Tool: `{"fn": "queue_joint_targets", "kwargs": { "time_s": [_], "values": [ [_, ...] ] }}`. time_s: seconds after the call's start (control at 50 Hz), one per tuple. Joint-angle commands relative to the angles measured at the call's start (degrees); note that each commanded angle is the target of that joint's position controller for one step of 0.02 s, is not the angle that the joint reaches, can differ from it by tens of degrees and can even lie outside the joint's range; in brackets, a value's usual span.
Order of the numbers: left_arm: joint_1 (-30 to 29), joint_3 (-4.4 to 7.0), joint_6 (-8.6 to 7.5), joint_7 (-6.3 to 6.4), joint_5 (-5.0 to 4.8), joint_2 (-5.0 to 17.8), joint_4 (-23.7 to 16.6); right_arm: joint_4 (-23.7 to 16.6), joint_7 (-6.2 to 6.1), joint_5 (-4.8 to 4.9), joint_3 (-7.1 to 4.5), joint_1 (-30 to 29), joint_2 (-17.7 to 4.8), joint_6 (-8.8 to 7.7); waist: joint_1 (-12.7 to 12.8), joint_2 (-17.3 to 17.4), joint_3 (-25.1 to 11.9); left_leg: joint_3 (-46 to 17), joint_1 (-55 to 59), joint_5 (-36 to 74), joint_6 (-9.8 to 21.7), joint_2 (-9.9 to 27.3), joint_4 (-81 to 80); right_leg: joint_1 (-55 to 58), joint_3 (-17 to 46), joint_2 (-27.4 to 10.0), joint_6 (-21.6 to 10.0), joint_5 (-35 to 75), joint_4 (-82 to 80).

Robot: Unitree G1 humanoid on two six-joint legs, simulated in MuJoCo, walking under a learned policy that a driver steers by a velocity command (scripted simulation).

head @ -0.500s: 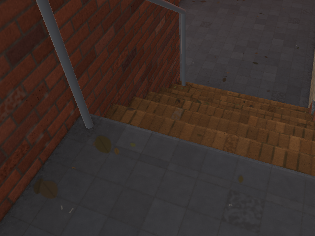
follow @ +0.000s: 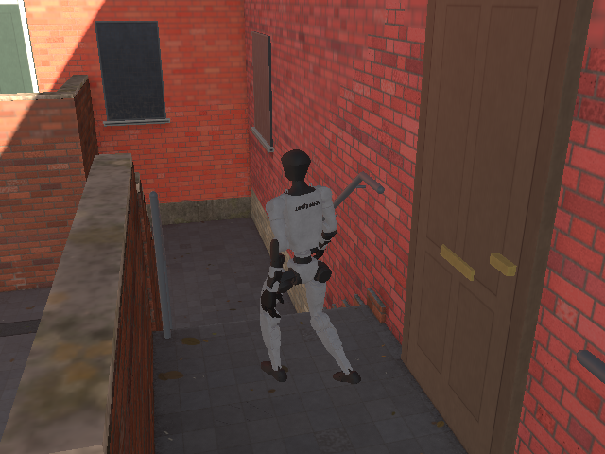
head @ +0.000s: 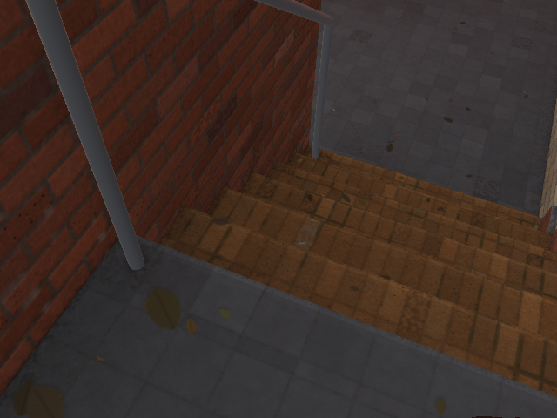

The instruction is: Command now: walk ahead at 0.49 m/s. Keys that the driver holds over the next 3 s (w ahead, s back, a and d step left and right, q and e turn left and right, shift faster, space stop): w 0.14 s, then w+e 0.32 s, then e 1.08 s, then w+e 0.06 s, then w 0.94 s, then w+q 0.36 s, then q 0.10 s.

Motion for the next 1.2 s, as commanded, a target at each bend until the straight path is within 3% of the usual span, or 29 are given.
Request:
{"fn": "queue_joint_targets", "kwargs": {
  "time_s": [0.02, 0.04, 0.06, 0.1, 0.18, 0.24, 0.28, 0.36, 0.44, 0.48, 0.5, 0.52, 0.54, 0.56, 0.58, 0.6, 0.62, 0.64, 0.68, 0.72, 0.78, 0.84, 0.96, 1.06, 1.12, 1.14, 1.16, 1.18, 1.2],
  "values": [
    [-1.58, 0.74, -2.87, 0.10, -1.98, 6.13, -6.47, 3.52, 0.41, -0.52, -2.15, 16.10, -7.61, -0.69, -7.20, 6.95, -11.20, -34.67, 37.53, -6.20, 10.10, 19.54, -22.56, -36.80, 3.44, -1.26, -3.09, 1.05, 28.85],
    [-4.23, 1.18, -2.56, 0.88, -0.69, 5.91, -7.27, 2.90, 0.94, -0.58, -1.42, 10.68, -5.72, -1.11, -4.91, 1.36, -8.08, -26.66, 28.85, 0.80, 8.69, 16.98, -23.56, -34.08, 2.54, -4.48, -3.69, 7.73, 25.02],
    [-3.89, 1.78, -1.79, 1.28, 0.19, 5.33, -7.43, 3.26, 1.26, -0.77, -0.96, 8.73, -3.91, -1.58, -2.94, 2.06, -6.99, -21.00, 24.37, 4.26, 7.46, 14.05, -24.92, -30.80, 2.95, -6.79, -4.05, 12.51, 20.94],
    [-1.21, 2.12, -0.31, 1.08, 0.41, 3.31, -7.28, 5.63, 1.35, -0.94, -0.63, 10.35, -2.80, -1.58, -1.29, 3.91, -5.64, -15.78, 20.80, 7.21, 7.38, 11.33, -27.20, -27.43, 2.37, -7.86, -4.21, 15.86, 18.65],
    [-8.28, 2.61, 1.50, 0.97, 0.10, 3.85, -11.03, 8.96, -0.52, -0.80, -0.70, 14.80, -5.79, -1.48, -1.38, 3.06, 0.21, -11.54, 19.38, 7.52, 8.05, 11.88, -30.90, -37.58, 1.78, -8.49, -2.53, 22.53, 12.91],
    [-14.22, 2.79, 1.10, 0.56, 0.44, 4.29, -13.42, 10.56, -1.94, -1.32, -0.57, 17.30, -6.76, -1.24, -2.62, 3.06, 2.16, -7.92, 19.51, 8.69, 6.32, 11.19, -32.02, -40.44, 1.96, -6.40, -1.30, 30.65, 3.38],
    [-16.71, 3.14, 0.61, -0.33, -0.05, 4.95, -14.23, 11.08, -2.85, -1.90, -0.20, 18.53, -7.00, -1.01, -3.38, 2.83, 2.62, -4.45, 20.66, 10.55, 4.95, 10.38, -32.38, -39.18, 2.15, -3.75, -1.70, 36.43, -3.25],
    [-22.69, 2.32, 0.73, -1.70, -0.15, 2.95, -16.68, 12.99, -3.95, -0.96, -0.05, 21.64, -7.56, -0.88, -5.40, 2.95, 4.31, 0.31, 27.42, 13.82, 2.95, 11.40, -32.07, -39.03, 0.08, -1.59, -2.68, 40.09, -13.43],
    [-29.65, 1.83, 0.11, -4.98, 0.42, 2.06, -21.60, 13.63, -4.22, -0.68, -0.48, 22.73, -9.08, 0.60, -7.06, 2.07, 4.57, 3.84, 34.85, 23.90, 2.98, 13.92, -26.18, -39.04, -4.96, -0.28, -4.35, 34.57, -20.78],
    [-26.57, 2.53, 0.03, -5.98, 0.68, 3.83, -22.63, 13.00, -4.72, -1.12, -0.60, 20.97, -10.22, 1.45, -4.64, 5.47, 1.33, 5.36, 37.73, 43.30, 2.13, 14.33, -17.58, -34.87, -8.10, 2.02, -5.96, 27.96, -20.43],
    [-20.57, 3.56, 0.03, -5.73, 0.68, 5.92, -21.51, 12.21, -4.75, -1.30, -0.66, 19.78, -10.09, 1.80, -2.42, 8.26, -2.06, 6.39, 37.92, 54.76, 1.07, 13.29, -10.41, -29.49, -10.26, 4.43, -6.81, 25.89, -18.54],
    [-10.99, 4.89, -0.10, -5.34, 1.02, 9.08, -19.34, 11.40, -4.87, -1.30, -0.57, 18.70, -10.47, 2.30, 1.89, 8.55, -7.02, 6.56, 35.08, 59.36, -0.21, 11.92, 2.02, -18.39, -10.45, 6.87, -8.21, 26.50, -19.54],
    [-2.44, 6.33, -0.27, -4.40, 2.03, 13.14, -18.35, 9.66, -4.97, -0.74, -0.38, 17.02, -11.14, 2.10, 6.42, 4.65, -12.28, 6.90, 23.95, 47.83, -3.02, 8.71, 19.54, -2.58, -2.46, 2.90, -11.48, 38.34, -23.87],
    [-2.94, 6.90, 0.53, -2.94, 2.08, 18.26, -19.41, 8.18, -3.83, -3.46, 1.42, 24.24, -4.34, 0.74, -0.75, -11.32, -20.56, 4.48, 2.29, -11.29, -6.61, -1.16, 41.74, 18.66, 18.59, -11.77, -19.45, 60.61, -17.59],
    [-3.14, 6.23, 0.67, -2.66, 2.46, 16.78, -21.26, 7.16, -2.22, -1.68, 1.93, 26.57, -5.44, -1.26, 0.00, -13.33, -33.48, -9.16, -7.99, -28.98, -6.98, -6.87, 57.08, 29.84, 40.33, -20.90, -28.61, 61.11, -23.98],
    [-4.46, 5.49, 1.63, -2.29, 2.15, 12.92, -22.08, 5.82, -1.84, 0.23, 0.41, 20.05, -10.71, -2.03, 2.75, -5.34, -30.82, -13.77, -9.92, -24.47, -5.53, -1.93, 56.70, 25.62, 31.98, -18.08, -24.22, 61.60, -25.04],
    [-8.65, 4.92, 2.21, -1.98, 1.33, 11.45, -23.12, 3.19, -2.28, 0.45, 0.41, 14.79, -10.98, -2.00, 1.36, -0.40, -22.21, -12.48, -10.17, -21.61, -4.96, 0.18, 52.08, 15.73, 24.90, -15.79, -21.19, 61.80, -25.78],
    [-11.88, 4.44, 2.49, -1.83, 1.08, 10.69, -23.84, 3.02, -3.47, -0.37, -0.20, 12.86, -11.66, -1.20, -1.40, 5.78, -14.69, -10.95, -8.53, -19.50, -5.72, 1.57, 48.19, 3.30, 20.19, -13.06, -18.68, 60.16, -28.39],
    [-13.34, 4.11, 2.83, -1.93, 2.08, 9.73, -24.64, 2.30, -4.66, -0.18, -1.14, 14.54, -11.17, 1.46, -4.86, 3.32, -9.81, -10.59, -3.06, -16.55, -5.99, 2.83, 41.42, -8.76, 16.45, -8.89, -16.56, 54.34, -30.90],
    [-12.60, 4.39, 2.68, -1.87, 2.07, 10.34, -25.25, 1.01, -5.19, -0.66, -1.07, 14.96, -8.93, 3.07, -5.52, -0.39, -8.65, -9.96, -2.17, -14.21, -6.47, 2.36, 35.97, -13.50, 15.04, -6.97, -16.79, 53.97, -32.04],
    [-10.51, 4.81, 3.72, -0.51, 1.95, 12.18, -26.08, -1.31, -6.06, -1.44, -1.53, 12.57, -9.17, 4.08, -5.11, -2.98, -11.63, -10.41, -5.43, -9.62, -7.56, 1.31, 31.96, -11.38, 15.15, -6.16, -16.31, 56.58, -30.01],
    [-10.21, 4.74, 5.39, 1.00, 1.21, 12.52, -27.72, -3.24, -6.48, -1.24, -1.90, 9.15, -9.58, 5.12, -4.27, -3.75, -12.29, -11.69, -9.37, -6.55, -8.20, 0.85, 29.23, -9.35, 18.84, -5.50, -13.99, 43.73, -29.48],
    [-9.84, 4.62, 8.19, 3.93, 1.19, 13.35, -30.15, -7.24, -4.93, -1.69, -1.43, 1.75, -8.86, 4.10, -2.02, -6.88, -10.39, -13.54, -10.65, -3.98, -7.00, -0.99, 16.65, -5.65, 25.40, -4.09, -11.74, 26.64, -29.98],
    [-9.93, 4.44, 9.64, 4.11, 1.41, 12.93, -31.55, -8.23, -3.09, -0.96, -0.73, 1.23, -8.17, 2.83, -1.47, -9.55, -10.16, -11.53, -0.42, -8.80, -6.38, -3.71, 8.86, -6.96, 28.07, -3.29, -12.85, 35.22, -27.84],
    [-12.22, 4.39, 10.05, 3.95, 0.13, 13.44, -33.04, -7.36, -2.00, -0.63, -1.28, 4.66, -9.71, 2.15, -3.29, -9.47, -10.07, -12.04, 7.67, -5.52, -4.14, -2.65, -6.19, -5.74, 32.64, -2.99, -10.24, 31.95, -26.50],
    [-13.47, 4.09, 10.09, 4.01, -0.37, 13.07, -33.49, -6.62, -1.99, -0.95, -1.49, 6.71, -9.95, 2.06, -4.65, -8.32, -10.48, -11.06, 14.58, 2.85, -2.99, -0.91, -13.80, -8.98, 31.70, -1.29, -8.34, 26.28, -24.73],
    [-10.86, 3.20, 10.38, 3.99, -0.13, 10.63, -33.29, -6.70, -1.96, -1.99, -1.65, 7.80, -11.81, 2.56, -3.85, -0.67, -13.27, -16.47, 24.44, 13.17, 0.38, 7.71, -13.92, -15.60, 27.39, 2.17, -5.62, 10.43, -16.13],
    [-5.37, 3.37, 10.27, 4.30, -0.38, 9.62, -32.55, -7.24, -2.05, -2.85, -2.22, 5.81, -14.96, 3.53, -0.62, 15.52, -11.78, -26.39, 28.96, 36.35, 7.82, 18.69, -12.52, -25.84, 16.59, 14.09, -1.49, -11.98, -1.51],
    [-6.17, 5.09, 9.33, 4.00, 0.72, 15.28, -32.99, -7.44, -1.61, -3.63, -2.51, 7.46, -15.81, 3.83, -2.15, 16.31, -11.06, -35.61, 23.77, 32.69, 13.15, 24.86, -16.27, -31.76, 13.64, 13.02, 0.77, -13.25, 10.31]
  ]
}}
